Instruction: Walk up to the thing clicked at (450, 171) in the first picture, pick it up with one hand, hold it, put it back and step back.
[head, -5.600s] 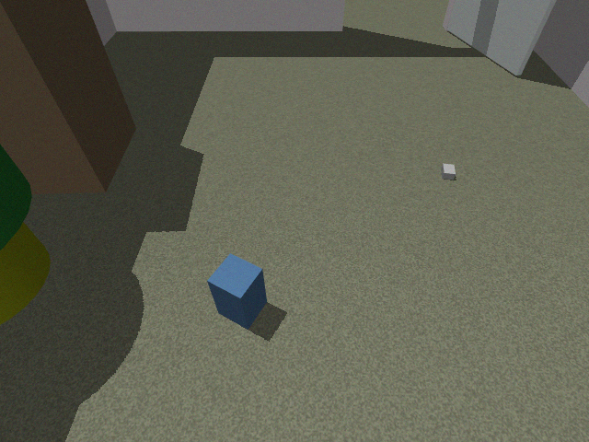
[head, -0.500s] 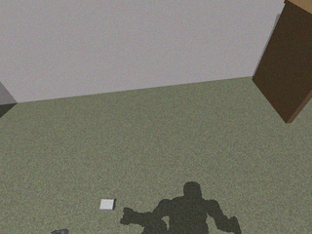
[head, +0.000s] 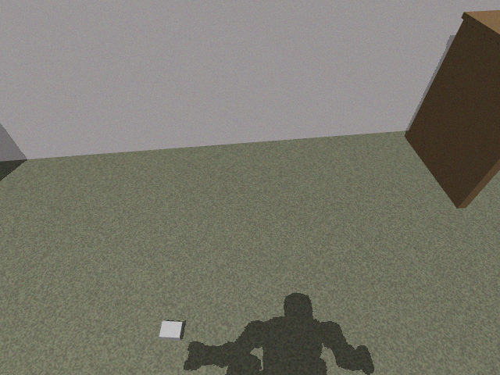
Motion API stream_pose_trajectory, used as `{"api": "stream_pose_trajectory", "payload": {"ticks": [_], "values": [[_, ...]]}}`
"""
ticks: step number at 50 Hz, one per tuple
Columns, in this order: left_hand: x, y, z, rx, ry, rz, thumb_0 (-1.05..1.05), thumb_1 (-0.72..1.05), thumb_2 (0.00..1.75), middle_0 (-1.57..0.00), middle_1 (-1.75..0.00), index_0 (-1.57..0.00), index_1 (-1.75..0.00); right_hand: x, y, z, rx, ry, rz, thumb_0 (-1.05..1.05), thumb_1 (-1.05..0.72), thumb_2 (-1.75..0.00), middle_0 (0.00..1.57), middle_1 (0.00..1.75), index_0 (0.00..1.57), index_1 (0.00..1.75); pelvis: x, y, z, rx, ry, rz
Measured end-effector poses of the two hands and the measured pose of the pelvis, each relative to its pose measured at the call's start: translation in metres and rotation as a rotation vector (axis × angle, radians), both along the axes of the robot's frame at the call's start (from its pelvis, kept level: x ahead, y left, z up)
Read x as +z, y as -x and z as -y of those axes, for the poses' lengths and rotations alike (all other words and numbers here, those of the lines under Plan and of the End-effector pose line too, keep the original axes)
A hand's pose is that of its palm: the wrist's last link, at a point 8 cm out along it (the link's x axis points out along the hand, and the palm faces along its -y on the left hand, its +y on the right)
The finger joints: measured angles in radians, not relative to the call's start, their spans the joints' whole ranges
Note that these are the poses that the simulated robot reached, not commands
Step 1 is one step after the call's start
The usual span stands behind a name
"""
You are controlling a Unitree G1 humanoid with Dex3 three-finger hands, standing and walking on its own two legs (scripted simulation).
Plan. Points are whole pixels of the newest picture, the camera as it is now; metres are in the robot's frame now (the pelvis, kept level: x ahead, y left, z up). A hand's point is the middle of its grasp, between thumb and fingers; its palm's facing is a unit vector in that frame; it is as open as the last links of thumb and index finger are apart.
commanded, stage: walk up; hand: left
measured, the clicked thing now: (171, 330) +0.41 +0.31 -0.76
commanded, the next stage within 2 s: stand in 0.62 s
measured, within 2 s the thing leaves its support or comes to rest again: neither
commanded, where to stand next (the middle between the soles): +0.05 -0.02 m, yaw +2 degrees
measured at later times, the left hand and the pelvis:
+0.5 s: hand out of the picture +0.09 +0.25 -0.16, palm faces +0.01 -0.95 -0.32, open 7.3 cm; pelvis +0.01 +0.00 +0.00, yaw +0 degrees
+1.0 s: hand out of the picture +0.09 +0.26 -0.15, palm faces -0.01 -0.94 -0.34, open 7.3 cm; pelvis +0.01 +0.00 +0.00, yaw +1 degrees
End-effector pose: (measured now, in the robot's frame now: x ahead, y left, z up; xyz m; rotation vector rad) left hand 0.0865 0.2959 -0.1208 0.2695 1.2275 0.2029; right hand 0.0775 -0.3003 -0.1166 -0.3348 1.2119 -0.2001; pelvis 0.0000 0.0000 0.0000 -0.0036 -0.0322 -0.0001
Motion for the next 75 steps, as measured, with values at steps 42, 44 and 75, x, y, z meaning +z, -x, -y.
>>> {"api": "stream_pose_trajectory", "payload": {"ticks": [42, 44, 75], "values": [[0.007, -0.002, 0.0, -0.015, -0.022, 0.005, 0.0, 0.9, 0.9, -0.21, -0.3, -0.21, -0.3, -0.002, -0.011, -0.005, -0.003, -0.031, -0.014, 0.01, -0.91, -0.9, 0.21, 0.3, 0.2, 0.3, 0.004, -0.011, -0.001, 0.012, -0.002, 0.006], [0.008, -0.001, -0.001, -0.015, -0.026, 0.004, 0.0, 0.9, 0.9, -0.21, -0.3, -0.21, -0.3, -0.003, -0.01, -0.006, -0.002, -0.035, -0.017, 0.01, -0.91, -0.9, 0.21, 0.3, 0.2, 0.3, 0.004, -0.012, -0.001, 0.013, -0.002, 0.006], [0.007, 0.001, -0.005, -0.01, -0.035, -0.01, 0.0, 0.9, 0.9, -0.21, -0.3, -0.21, -0.3, 0.001, -0.027, -0.007, 0.012, -0.027, -0.005, 0.01, -0.91, -0.9, 0.21, 0.3, 0.2, 0.3, 0.005, -0.021, -0.002, 0.018, -0.004, 0.005]]}}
